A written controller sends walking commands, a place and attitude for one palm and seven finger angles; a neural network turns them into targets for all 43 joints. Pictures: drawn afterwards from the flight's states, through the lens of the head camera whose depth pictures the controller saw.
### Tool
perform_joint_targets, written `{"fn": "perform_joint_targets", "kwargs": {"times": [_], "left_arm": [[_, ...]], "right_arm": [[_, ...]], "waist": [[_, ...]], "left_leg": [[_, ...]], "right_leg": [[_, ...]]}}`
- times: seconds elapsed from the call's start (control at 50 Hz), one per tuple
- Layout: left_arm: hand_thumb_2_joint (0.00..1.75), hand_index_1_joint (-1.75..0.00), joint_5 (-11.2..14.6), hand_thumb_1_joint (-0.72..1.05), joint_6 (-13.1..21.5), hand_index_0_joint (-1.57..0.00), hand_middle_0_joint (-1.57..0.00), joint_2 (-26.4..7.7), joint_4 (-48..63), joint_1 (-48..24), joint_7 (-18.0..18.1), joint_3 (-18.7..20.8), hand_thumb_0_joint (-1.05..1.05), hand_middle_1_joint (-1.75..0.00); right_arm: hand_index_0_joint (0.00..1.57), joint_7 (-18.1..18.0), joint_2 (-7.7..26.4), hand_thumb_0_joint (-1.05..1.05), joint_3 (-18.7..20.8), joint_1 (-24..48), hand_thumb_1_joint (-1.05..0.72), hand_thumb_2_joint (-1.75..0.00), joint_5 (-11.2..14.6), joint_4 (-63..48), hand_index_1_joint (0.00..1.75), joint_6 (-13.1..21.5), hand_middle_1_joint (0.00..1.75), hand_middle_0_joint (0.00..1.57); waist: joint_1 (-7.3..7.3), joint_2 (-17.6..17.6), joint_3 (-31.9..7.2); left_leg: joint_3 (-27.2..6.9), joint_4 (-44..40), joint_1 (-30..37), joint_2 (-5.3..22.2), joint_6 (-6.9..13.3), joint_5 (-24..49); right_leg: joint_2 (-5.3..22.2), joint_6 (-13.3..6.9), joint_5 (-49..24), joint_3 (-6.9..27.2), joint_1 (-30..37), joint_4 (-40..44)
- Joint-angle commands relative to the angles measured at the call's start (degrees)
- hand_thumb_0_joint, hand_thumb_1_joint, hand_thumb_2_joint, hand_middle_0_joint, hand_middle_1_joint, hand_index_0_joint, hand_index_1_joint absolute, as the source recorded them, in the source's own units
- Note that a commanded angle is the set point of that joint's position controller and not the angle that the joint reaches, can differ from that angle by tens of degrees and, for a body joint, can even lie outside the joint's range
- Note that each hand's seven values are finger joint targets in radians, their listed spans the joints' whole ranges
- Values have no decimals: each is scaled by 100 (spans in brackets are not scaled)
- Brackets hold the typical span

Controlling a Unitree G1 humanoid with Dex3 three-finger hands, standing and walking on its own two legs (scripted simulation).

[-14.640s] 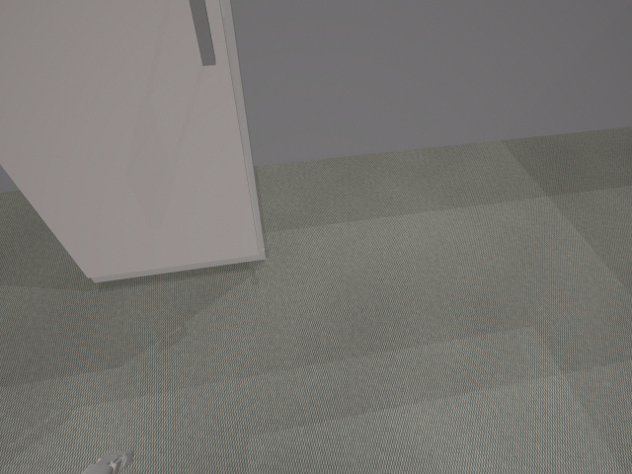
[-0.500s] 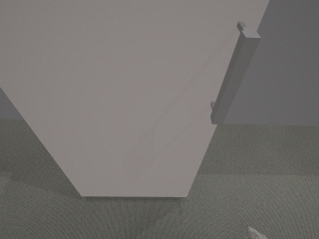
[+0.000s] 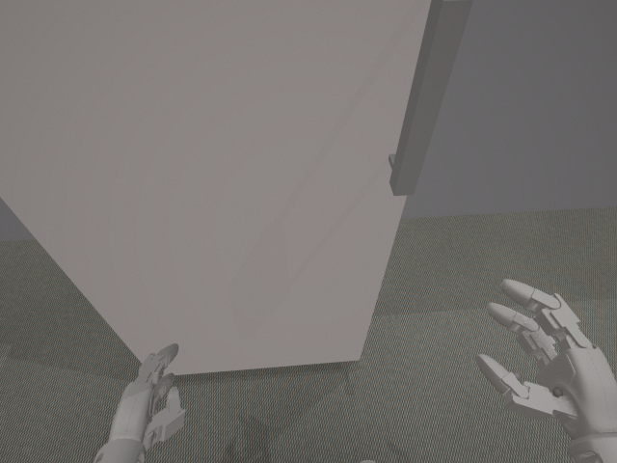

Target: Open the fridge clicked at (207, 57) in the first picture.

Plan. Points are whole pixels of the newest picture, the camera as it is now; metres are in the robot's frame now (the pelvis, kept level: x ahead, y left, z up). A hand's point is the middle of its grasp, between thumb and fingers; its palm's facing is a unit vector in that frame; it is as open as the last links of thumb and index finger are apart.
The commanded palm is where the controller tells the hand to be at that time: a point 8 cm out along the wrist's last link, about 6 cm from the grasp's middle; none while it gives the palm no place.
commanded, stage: raise the hand to about handle height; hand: right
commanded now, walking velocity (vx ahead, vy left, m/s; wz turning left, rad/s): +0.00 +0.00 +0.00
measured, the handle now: (415, 100) +0.47 -0.11 +0.24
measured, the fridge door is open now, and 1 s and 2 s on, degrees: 0 0 0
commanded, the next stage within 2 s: move the hooked fingers beside the handle in 1.48 s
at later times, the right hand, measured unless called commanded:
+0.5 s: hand (593, 290) +0.26 -0.26 +0.17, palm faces -0.02 +0.99 -0.10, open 12.7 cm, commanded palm +0.23 -0.31 +0.19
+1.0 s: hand out of the picture +0.29 -0.29 +0.27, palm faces +0.02 +0.99 -0.16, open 13.9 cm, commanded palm +0.26 -0.33 +0.27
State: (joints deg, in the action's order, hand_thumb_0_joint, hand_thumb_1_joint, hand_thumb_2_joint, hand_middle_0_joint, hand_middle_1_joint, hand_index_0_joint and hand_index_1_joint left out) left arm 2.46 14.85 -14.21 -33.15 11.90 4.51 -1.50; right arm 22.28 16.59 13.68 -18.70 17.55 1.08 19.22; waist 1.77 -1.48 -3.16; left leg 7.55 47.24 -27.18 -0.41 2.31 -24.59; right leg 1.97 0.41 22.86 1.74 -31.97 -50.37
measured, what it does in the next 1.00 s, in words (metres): stands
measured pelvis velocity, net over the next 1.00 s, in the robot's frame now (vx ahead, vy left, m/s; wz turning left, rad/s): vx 0.01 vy -0.01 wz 0.01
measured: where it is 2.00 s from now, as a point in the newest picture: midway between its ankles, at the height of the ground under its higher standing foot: outside the picture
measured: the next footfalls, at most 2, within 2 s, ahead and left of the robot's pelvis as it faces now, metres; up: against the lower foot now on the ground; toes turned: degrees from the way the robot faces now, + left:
none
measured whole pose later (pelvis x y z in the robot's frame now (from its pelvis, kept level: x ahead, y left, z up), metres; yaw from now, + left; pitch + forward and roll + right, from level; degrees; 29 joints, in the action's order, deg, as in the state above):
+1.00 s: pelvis +0.01 -0.01 +0.04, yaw +1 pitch -3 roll +0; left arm 5.2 12.5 -15.5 -35.8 11.1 5.0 -6.1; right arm 29.3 31.9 28.9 12.1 18.9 5.0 -15.0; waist 3.5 -4.0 -0.4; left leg 5.2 26.1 -7.4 0.5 1.0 -15.4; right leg 0.1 -0.8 13.6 -0.8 -10.6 -27.5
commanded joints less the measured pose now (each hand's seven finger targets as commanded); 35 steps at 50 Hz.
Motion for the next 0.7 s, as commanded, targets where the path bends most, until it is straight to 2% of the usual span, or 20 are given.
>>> {"fn": "perform_joint_targets", "kwargs": {"times": [0.0, 0.04, 0.06, 0.1, 0.14, 0.16, 0.22, 0.24, 0.28, 0.34, 0.4, 0.42, 0.44, 0.48, 0.52, 0.54, 0.56, 0.62, 0.64, 0.68], "left_arm": [[90, -30, 54, 90, 470, -20, -20, -786, 810, -341, 143, 240, 0, -30], [90, -30, 38, 90, 518, -20, -20, -770, 823, -402, 138, 206, 0, -30], [90, -30, 39, 90, 547, -20, -20, -733, 853, -399, 115, 186, 0, -30], [90, -30, 31, 90, 619, -20, -20, -719, 846, -395, 82, 176, 0, -30], [90, -30, 23, 90, 684, -20, -20, -744, 827, -379, 54, 169, 0, -30], [90, -30, 28, 90, 719, -20, -20, -742, 837, -359, 33, 153, 0, -30], [90, -30, 62, 90, 764, -20, -20, -793, 754, -305, 59, 158, 0, -30], [90, -30, 56, 90, 767, -20, -20, -819, 776, -334, 79, 171, 0, -30], [90, -30, 80, 90, 781, -20, -20, -815, 762, -335, 103, 169, 0, -30], [90, -30, 78, 90, 792, -20, -20, -817, 721, -375, 140, 125, 0, -30], [90, -30, 96, 90, 769, -20, -20, -787, 685, -405, 164, 92, 0, -30], [90, -30, 96, 90, 760, -20, -20, -786, 670, -418, 170, 72, 0, -30], [90, -30, 85, 90, 717, -20, -20, -802, 660, -422, 168, 65, 0, -30], [90, -30, 117, 90, 635, -20, -20, -800, 640, -471, 177, 24, 0, -30], [90, -30, 146, 90, 575, -20, -20, -779, 670, -539, 184, -3, 0, -30], [90, -30, 133, 90, 532, -20, -20, -775, 674, -568, 177, -19, 0, -30], [90, -30, 145, 90, 488, -20, -20, -781, 677, -579, 177, -35, 0, -30], [90, -30, 175, 90, 408, -20, -20, -746, 731, -695, 176, -81, 0, -30], [90, -30, 165, 90, 374, -20, -20, -743, 730, -716, 167, -104, 0, -30], [90, -30, 185, 90, 327, -20, -20, -736, 735, -765, 166, -125, 0, -30]], "right_arm": [[25, 226, 1199, 0, 708, 876, -15, -58, 296, -872, 78, -341, 78, 25], [26, 178, 1343, 0, 1011, 811, -11, -56, 414, -798, 81, -549, 81, 26], [26, 148, 1290, 0, 1029, 837, -8, -55, 461, -1034, 82, -573, 82, 26], [26, 57, 1260, 0, 1113, 786, -4, -53, 509, -1165, 86, -635, 86, 26], [27, 6, 1325, 0, 1181, 843, 1, -51, 490, -1257, 88, -675, 88, 27], [27, 11, 1270, 0, 1112, 931, 3, -50, 489, -1414, 90, -692, 90, 27], [27, 35, 1306, 0, 1113, 1099, 10, -47, 450, -1322, 94, -864, 94, 27], [27, 58, 1415, 0, 1212, 1174, 13, -46, 462, -1321, 96, -946, 96, 27], [28, 83, 1481, 0, 1232, 1457, 17, -44, 439, -1568, 99, -1050, 99, 28], [28, 47, 1685, 0, 1343, 1807, 24, -41, 412, -1750, 103, -1223, 103, 28], [29, 33, 1716, 0, 1340, 2166, 31, -38, 379, -1823, 108, -1387, 108, 29], [29, 40, 1742, 0, 1338, 2295, 34, -37, 366, -1839, 110, -1445, 110, 29], [29, 51, 1883, 0, 1467, 2243, 36, -36, 356, -1648, 111, -1564, 111, 29], [29, 119, 1879, 0, 1463, 2529, 41, -34, 387, -1470, 114, -1769, 114, 29], [30, 177, 1980, 0, 1471, 2848, 45, -32, 357, -1515, 117, -1938, 117, 30], [30, 210, 2063, 0, 1548, 2840, 48, -31, 362, -1404, 118, -2041, 118, 30], [30, 231, 2105, 0, 1561, 3026, 50, -30, 363, -1426, 120, -2125, 120, 30], [30, 321, 2270, 0, 1604, 3508, 50, -30, 344, -1491, 120, -2320, 120, 30], [30, 330, 2392, 0, 1685, 3536, 50, -30, 336, -1463, 120, -2381, 120, 30], [30, 380, 2472, 0, 1741, 3802, 50, -30, 346, -1438, 120, -2498, 120, 30]], "waist": [[-153, 3, -793], [-5, 128, -810], [17, 6, -922], [51, 113, -918], [96, 45, -903], [76, -139, -896], [7, -31, -679], [55, 82, -650], [51, -184, -787], [85, -367, -722], [75, -462, -645], [73, -480, -593], [135, -419, -513], [96, -321, -343], [103, -538, -400], [144, -485, -381], [113, -351, -432], [106, -557, -547], [153, -473, -572], [122, -481, -650]], "left_leg": [[-859, -1469, 471, 128, -213, 630], [-789, -1481, 726, 108, -194, 837], [-746, -1470, 796, 104, -203, 1100], [-594, -1447, 830, 58, -208, 1335], [-516, -1435, 946, 23, -175, 1510], [-496, -1451, 914, 23, -171, 1592], [-434, -1584, 823, 8, -190, 1398], [-473, -1624, 903, -1, -179, 1459], [-418, -1660, 971, -6, -170, 1472], [-379, -1763, 1105, -34, -125, 1595], [-313, -1853, 1195, -46, -117, 1653], [-291, -1881, 1215, -50, -109, 1652], [-336, -1962, 1255, -69, -95, 1711], [-318, -2061, 1272, -58, -104, 1628], [-327, -2106, 1319, -59, -88, 1629], [-385, -2181, 1391, -56, -69, 1750], [-343, -2193, 1455, -54, -76, 1802], [-362, -2267, 1479, -51, -72, 1718], [-387, -2316, 1569, -57, -54, 1806], [-370, -2351, 1602, -48, -58, 1860]], "right_leg": [[-149, -244, -876, 8, 744, 1076], [-147, -231, -1069, 38, 812, 1221], [-154, -235, -1220, 6, 944, 1289], [-143, -223, -1338, -3, 1082, 1425], [-133, -217, -1484, -12, 1223, 1534], [-141, -217, -1512, -39, 1331, 1584], [-119, -220, -1328, -38, 1427, 1735], [-111, -229, -1393, -28, 1459, 1756], [-120, -230, -1412, -28, 1707, 1873], [-107, -217, -1545, 33, 1974, 2037], [-95, -182, -1600, 93, 2169, 2226], [-90, -170, -1612, 127, 2232, 2293], [-90, -179, -1650, 110, 2231, 2311], [-102, -169, -1497, 129, 2204, 2433], [-109, -166, -1528, 144, 2365, 2502], [-113, -173, -1617, 126, 2403, 2487], [-118, -173, -1658, 141, 2409, 2530], [-142, -175, -1592, 149, 2598, 2594], [-139, -181, -1688, 133, 2628, 2578], [-155, -186, -1723, 138, 2704, 2619]]}}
